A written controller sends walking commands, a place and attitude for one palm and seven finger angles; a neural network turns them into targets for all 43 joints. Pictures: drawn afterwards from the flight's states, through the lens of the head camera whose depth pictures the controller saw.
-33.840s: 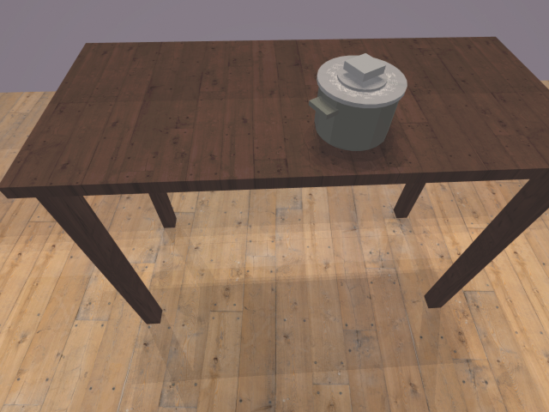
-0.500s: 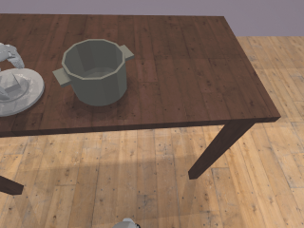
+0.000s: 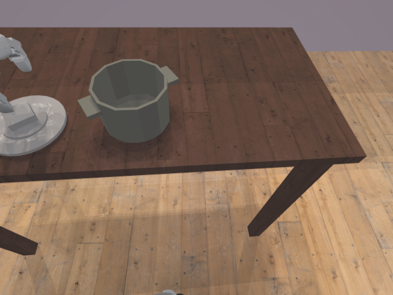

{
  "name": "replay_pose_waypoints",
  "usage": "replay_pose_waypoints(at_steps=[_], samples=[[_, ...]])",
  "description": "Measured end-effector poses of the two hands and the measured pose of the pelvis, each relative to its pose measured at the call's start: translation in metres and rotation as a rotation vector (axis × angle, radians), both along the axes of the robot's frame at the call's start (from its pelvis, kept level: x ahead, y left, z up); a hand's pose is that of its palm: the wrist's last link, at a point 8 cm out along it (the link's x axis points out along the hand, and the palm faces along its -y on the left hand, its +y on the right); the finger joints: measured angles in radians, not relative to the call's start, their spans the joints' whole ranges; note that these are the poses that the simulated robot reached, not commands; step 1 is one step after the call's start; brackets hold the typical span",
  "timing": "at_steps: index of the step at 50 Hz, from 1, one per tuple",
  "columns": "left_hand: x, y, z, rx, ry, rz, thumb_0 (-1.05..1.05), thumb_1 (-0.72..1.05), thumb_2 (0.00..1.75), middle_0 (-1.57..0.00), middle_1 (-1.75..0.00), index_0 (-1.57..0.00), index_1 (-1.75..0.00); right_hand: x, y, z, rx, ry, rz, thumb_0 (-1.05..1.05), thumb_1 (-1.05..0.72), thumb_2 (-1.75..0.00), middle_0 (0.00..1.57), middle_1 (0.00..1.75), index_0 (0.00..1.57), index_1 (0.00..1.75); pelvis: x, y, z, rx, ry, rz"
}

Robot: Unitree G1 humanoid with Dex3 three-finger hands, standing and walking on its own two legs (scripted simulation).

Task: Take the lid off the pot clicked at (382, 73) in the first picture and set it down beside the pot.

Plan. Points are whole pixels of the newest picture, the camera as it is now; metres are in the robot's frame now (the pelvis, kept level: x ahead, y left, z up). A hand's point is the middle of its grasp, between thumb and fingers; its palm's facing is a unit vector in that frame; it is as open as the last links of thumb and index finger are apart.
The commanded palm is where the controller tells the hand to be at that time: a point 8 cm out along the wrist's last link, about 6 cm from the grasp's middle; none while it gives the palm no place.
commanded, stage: raise the empty hand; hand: left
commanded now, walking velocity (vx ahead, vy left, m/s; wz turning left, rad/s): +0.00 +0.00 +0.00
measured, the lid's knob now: (19, 115) +0.46 +0.37 +0.07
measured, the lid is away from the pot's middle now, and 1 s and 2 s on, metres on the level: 0.24 0.24 0.24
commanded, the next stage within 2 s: draw the hand back to the body in 0.46 s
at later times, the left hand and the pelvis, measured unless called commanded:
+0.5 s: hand out of the picture +0.45 +0.35 +0.21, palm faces -0.30 -0.14 -0.94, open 11.0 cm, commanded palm +0.46 +0.35 +0.28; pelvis +0.01 -0.01 +0.01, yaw +0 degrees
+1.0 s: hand out of the picture +0.42 +0.33 +0.20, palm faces -0.27 -0.11 -0.96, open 11.0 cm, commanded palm +0.39 +0.33 +0.27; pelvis +0.00 -0.02 +0.01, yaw +0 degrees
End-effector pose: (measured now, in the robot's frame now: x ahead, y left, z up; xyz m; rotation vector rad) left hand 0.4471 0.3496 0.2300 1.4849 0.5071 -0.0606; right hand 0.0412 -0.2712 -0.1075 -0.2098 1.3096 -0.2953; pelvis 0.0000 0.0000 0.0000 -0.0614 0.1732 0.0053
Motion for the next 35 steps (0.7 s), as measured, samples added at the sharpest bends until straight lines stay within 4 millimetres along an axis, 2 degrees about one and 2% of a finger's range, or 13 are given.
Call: replay_pose_waypoints(at_steps=[20,35], samples=[[0.005,-0.003,0.043,-0.006,-0.045,0.064,0.0,-0.04,0.73,-0.4,-0.79,-0.4,-0.79,0.014,-0.005,0.003,0.02,-0.026,0.01,0.0,-0.91,-0.9,0.2,0.29,0.2,0.3,0.005,-0.007,0.005,0.012,-0.014,-0.001],[0.003,0.001,0.039,-0.012,-0.052,0.089,0.0,-0.04,0.73,-0.41,-0.79,-0.4,-0.79,0.015,-0.015,0.006,0.023,-0.017,-0.006,0.0,-0.91,-0.9,0.2,0.29,0.2,0.3,0.01,-0.014,0.007,0.018,-0.011,-0.01]])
